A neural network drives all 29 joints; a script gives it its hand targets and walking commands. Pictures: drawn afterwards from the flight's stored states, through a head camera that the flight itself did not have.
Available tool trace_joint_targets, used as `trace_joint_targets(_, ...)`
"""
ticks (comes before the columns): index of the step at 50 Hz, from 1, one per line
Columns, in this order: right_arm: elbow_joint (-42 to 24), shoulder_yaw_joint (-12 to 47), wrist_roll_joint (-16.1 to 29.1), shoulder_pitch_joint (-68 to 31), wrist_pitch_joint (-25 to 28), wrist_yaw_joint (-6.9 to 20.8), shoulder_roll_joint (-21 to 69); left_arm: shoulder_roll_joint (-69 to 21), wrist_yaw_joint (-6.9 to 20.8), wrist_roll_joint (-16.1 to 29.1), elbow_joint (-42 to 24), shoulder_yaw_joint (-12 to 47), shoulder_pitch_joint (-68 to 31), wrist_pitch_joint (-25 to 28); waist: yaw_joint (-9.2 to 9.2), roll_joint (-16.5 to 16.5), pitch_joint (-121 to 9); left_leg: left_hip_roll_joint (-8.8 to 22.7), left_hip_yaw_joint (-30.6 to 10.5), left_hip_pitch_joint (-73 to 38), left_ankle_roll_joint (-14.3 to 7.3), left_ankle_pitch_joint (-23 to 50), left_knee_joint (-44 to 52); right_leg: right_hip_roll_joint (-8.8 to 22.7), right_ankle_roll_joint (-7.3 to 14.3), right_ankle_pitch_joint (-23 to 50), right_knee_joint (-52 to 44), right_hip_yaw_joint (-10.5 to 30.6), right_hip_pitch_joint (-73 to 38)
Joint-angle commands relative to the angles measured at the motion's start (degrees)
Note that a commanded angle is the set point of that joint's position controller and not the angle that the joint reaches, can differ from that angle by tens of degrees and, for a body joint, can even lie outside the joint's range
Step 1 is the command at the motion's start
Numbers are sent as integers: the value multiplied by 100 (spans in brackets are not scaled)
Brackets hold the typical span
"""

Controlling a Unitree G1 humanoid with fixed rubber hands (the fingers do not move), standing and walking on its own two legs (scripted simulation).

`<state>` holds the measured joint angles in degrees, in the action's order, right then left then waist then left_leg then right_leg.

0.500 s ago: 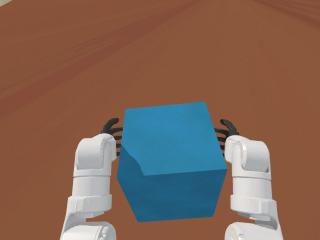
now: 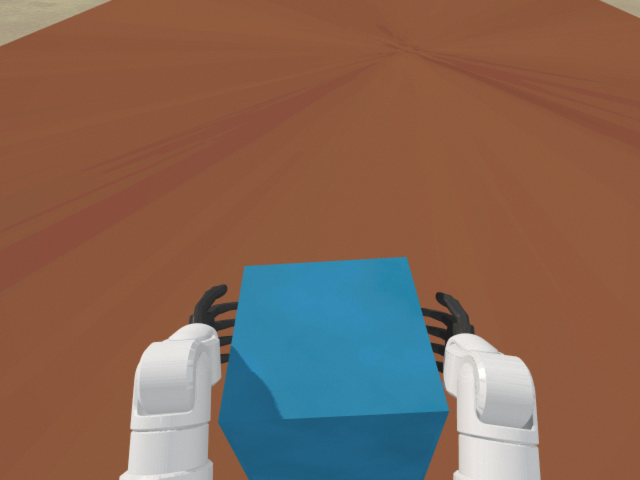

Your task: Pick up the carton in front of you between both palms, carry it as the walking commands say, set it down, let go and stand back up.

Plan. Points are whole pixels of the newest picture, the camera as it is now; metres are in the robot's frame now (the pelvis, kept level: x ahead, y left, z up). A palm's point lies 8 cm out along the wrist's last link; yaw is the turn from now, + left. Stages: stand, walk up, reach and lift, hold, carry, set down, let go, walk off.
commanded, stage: carry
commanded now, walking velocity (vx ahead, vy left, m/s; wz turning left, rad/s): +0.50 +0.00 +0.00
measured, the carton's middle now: (332, 382) +0.26 -0.01 +0.00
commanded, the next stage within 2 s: none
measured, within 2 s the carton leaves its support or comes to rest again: neither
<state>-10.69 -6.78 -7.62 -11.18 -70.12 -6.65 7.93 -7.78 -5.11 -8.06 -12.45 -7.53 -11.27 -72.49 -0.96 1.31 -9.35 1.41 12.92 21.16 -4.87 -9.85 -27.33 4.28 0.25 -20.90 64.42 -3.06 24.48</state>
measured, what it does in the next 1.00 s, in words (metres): walks ahead: right foot, then left foot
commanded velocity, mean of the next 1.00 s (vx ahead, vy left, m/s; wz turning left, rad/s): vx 0.45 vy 0.00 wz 0.00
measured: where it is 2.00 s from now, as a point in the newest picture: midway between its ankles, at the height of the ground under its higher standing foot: (308, 346)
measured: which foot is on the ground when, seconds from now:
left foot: down 0.00-0.40, up 0.42-0.84, down 0.86-1.00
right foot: up 0.00-0.36, down 0.38-0.86, up 0.88-1.00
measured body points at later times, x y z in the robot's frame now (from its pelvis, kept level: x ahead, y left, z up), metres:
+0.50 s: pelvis +0.31 -0.04 +0.00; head +0.30 -0.06 +0.45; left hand +0.58 +0.12 +0.07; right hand +0.60 -0.18 +0.06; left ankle +0.16 +0.07 -0.64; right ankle +0.38 -0.12 -0.73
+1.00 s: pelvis +0.63 +0.02 +0.00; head +0.64 +0.04 +0.45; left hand +0.92 +0.18 +0.07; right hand +0.92 -0.13 +0.08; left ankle +0.69 +0.10 -0.73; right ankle +0.51 -0.10 -0.64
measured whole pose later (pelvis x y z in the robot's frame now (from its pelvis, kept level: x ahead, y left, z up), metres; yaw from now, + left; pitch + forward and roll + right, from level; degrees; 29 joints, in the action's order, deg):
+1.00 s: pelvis +0.63 +0.02 +0.00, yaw +0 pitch +4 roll +0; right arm -14.8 -7.4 -6.9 -13.0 -69.7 -6.6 8.3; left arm -8.2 -5.5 -7.5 -17.3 -8.0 -12.4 -72.2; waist -0.8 1.5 -4.2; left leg 2.4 13.8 21.7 -4.7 -9.1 -26.8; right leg 3.8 -0.2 -22.5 65.6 -4.1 22.6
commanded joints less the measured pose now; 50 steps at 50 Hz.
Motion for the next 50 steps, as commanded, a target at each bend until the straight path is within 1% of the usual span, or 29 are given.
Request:
trace_joint_targets(1, -554, 4106, 2760, -3314, 80, 1743, 5614, -5492, 1474, 2496, -406, 4189, -3233, 288, 67, -649, -1063, 1608, -2023, -1352, -213, -1122, 1893, 341, -38, 633, -429, 129, 959)
trace_joint_targets(3, -551, 4118, 2785, -3201, 120, 1762, 5508, -5515, 1412, 2419, -358, 4209, -3059, 353, 54, -801, -1016, 1526, -1713, -1415, -249, -1109, 2081, 340, -146, 894, -1032, -24, 1031)
trace_joint_targets(5, -582, 4127, 2784, -3120, 130, 1771, 5388, -5450, 1371, 2357, -343, 4195, -2938, 376, 21, -752, -891, 1499, -1553, -1682, -316, -858, 2180, 331, -238, 1192, -1702, -153, 1276)
trace_joint_targets(9, -687, 4048, 2713, -2925, 66, 1747, 5151, -5262, 1333, 2347, -441, 4161, -2801, 317, -22, -725, -640, 1306, -1145, -2105, -235, -50, 2098, 209, -250, 1834, -2650, -396, 1339)
trace_joint_targets(15, -534, 3908, 2514, -2643, -85, 1683, 4957, -5010, 1367, 2404, -516, 4110, -2748, 126, -52, -948, -205, 1264, -803, -2675, -172, 1524, 1570, 15, -6, 1861, -3623, -713, 1047)
trace_joint_targets(17, -539, 3927, 2499, -2686, -107, 1670, 4965, -4971, 1389, 2427, -512, 4075, -2791, 95, -16, -1041, -318, 1223, -597, -2631, -51, 2343, 951, -176, 128, 1575, -3916, -1003, 283)
trace_joint_targets(18, -555, 3947, 2506, -2731, -118, 1662, 4970, -4976, 1401, 2425, -437, 4040, -2709, 95, 84, -888, -583, 1035, -249, -2326, 88, 2841, 119, -422, 162, 1455, -4131, -1313, -684)
trace_joint_targets(19, -543, 3967, 2496, -2721, -124, 1655, 4946, -4984, 1416, 2408, -361, 3985, -2630, 106, 172, -572, -1064, 871, -94, -1504, 310, 2471, -946, -215, 219, 1197, -3956, -1000, -2116)
trace_joint_targets(20, -660, 4036, 2552, -2881, -154, 1652, 5009, -4935, 1435, 2333, -232, 3896, -2573, 152, 268, 659, -1688, 398, -145, 198, 643, 1035, -2749, 1287, 830, 378, -4233, 1389, -3668)
trace_joint_targets(21, -726, 4093, 2602, -3022, -162, 1673, 5089, -5073, 1445, 2356, -88, 3902, -2520, 215, 285, 1888, -1788, -328, -501, 1702, 729, -1559, -3986, 2012, 1363, 840, -4970, 3237, -4368)
trace_joint_targets(22, -672, 4145, 2651, -3126, -99, 1683, 5287, -5248, 1460, 2421, -230, 3938, -2560, 254, 235, 1388, -1645, -32, -1120, 2184, 564, -1751, -4736, 1990, 1340, 1690, -4890, 2847, -4262)
trace_joint_targets(23, -682, 4160, 2672, -3134, -24, 1696, 5438, -5453, 1471, 2480, -322, 4016, -2643, 309, 240, 832, -1651, 230, -1275, 2206, 439, -1577, -4866, 1847, 1217, 2190, -4708, 2304, -3940)
trace_joint_targets(24, -701, 4201, 2680, -3126, 51, 1697, 5574, -5617, 1486, 2529, -450, 4080, -2770, 372, 211, 257, -1528, 470, -1337, 2079, 408, -1230, -4558, 1725, 987, 2190, -4733, 1808, -3452)
trace_joint_targets(25, -720, 4228, 2677, -3085, 120, 1687, 5662, -5729, 1504, 2581, -571, 4142, -2888, 423, 179, 120, -1432, 627, -1369, 1864, 435, -919, -4094, 1583, 795, 1916, -4945, 1411, -3046)
trace_joint_targets(26, -790, 4271, 2641, -3065, 181, 1667, 5704, -5788, 1524, 2621, -626, 4189, -2928, 472, 164, 290, -1401, 599, -1224, 1641, 471, -715, -3777, 1479, 680, 1682, -5111, 1059, -2806)
trace_joint_targets(28, -813, 4351, 2545, -2864, 277, 1615, 5781, -5792, 1566, 2653, -659, 4219, -2785, 545, 177, 609, -1299, 589, -1007, 1527, 547, -463, -3183, 1347, 697, 1436, -5366, 614, -2593)
trace_joint_targets(30, -844, 4357, 2468, -2647, 336, 1572, 5766, -5687, 1594, 2689, -725, 4254, -2632, 573, 187, 649, -1134, 589, -850, 1654, 643, -213, -2483, 1299, 792, 1475, -5568, 379, -2624)
trace_joint_targets(32, -894, 4348, 2427, -2491, 345, 1543, 5679, -5548, 1606, 2695, -812, 4274, -2542, 571, 190, 601, -936, 527, -667, 1688, 680, 162, -1700, 1141, 776, 1926, -5543, 80, -2749)
trace_joint_targets(39, -1194, 4218, 2524, -2524, 50, 1545, 5042, -4890, 1488, 2500, -1008, 4113, -2417, 323, 189, 729, -331, 321, -292, 1075, 434, 1036, -189, 1029, 502, 2774, -5294, -470, -2995)
trace_joint_targets(41, -1098, 4119, 2532, -2543, -63, 1569, 4871, -4757, 1450, 2440, -929, 4063, -2422, 215, 163, 736, -352, 165, -71, 423, 347, 778, 56, 991, 364, 3329, -4743, -660, -2961)
trace_joint_targets(42, -998, 4053, 2522, -2507, -108, 1581, 4810, -4700, 1432, 2427, -911, 4060, -2469, 162, 76, 569, -549, -85, 206, -396, 347, 553, 271, 791, 231, 3589, -3957, -975, -2722)
trace_joint_targets(43, -876, 3971, 2510, -2454, -146, 1597, 4735, -4623, 1412, 2405, -893, 4046, -2512, 110, -6, 222, -927, -69, 132, -1652, 336, 191, 181, 587, 93, 3341, -2901, -1105, -2054)
trace_joint_targets(44, -804, 3892, 2469, -2452, -180, 1613, 4621, -4572, 1399, 2400, -880, 4052, -2612, 56, -54, -754, -1304, 1199, -1835, -2691, 72, -579, 606, 258, -168, 1940, -1389, -1030, -902)
trace_joint_targets(45, -602, 3850, 2465, -2549, -157, 1639, 4663, -4687, 1386, 2442, -963, 4121, -2799, 2, -66, -2177, -1621, 2360, -4091, -3953, -721, -773, 1234, -505, -304, -415, 161, -601, 1014)
trace_joint_targets(46, -587, 3847, 2530, -2496, -140, 1650, 4860, -4773, 1401, 2461, -854, 4112, -2890, 8, -54, -1882, -1462, 2352, -4154, -3714, -795, -64, 1401, -294, -133, -689, 893, 84, 1526)
trace_joint_targets(47, -697, 3885, 2571, -2677, -98, 1661, 5083, -4974, 1427, 2510, -864, 4157, -3057, 54, -41, -1412, -1393, 2158, -3459, -3353, -736, 1061, 1175, -69, 1, -532, 1059, 219, 1547)
trace_joint_targets(48, -812, 3954, 2629, -2844, -62, 1677, 5283, -5169, 1441, 2554, -885, 4174, -3159, 113, -23, -686, -1375, 2056, -2851, -3026, -586, 1821, 1053, 136, 54, -266, 861, 261, 1457)
trace_joint_targets(49, -946, 4023, 2683, -2996, -20, 1688, 5429, -5288, 1438, 2572, -897, 4192, -3188, 171, 4, -359, -1317, 1969, -2327, -2628, -425, 2346, 1084, 284, 56, 18, 442, 279, 1227)
trace_joint_targets(50, -1012, 4059, 2712, -3066, 21, 1694, 5512, -5363, 1421, 2554, -946, 4234, -3179, 221, 33, -451, -1391, 1844, -1898, -2452, -274, 2447, 1151, 324, 30, 183, 37, 220, 981)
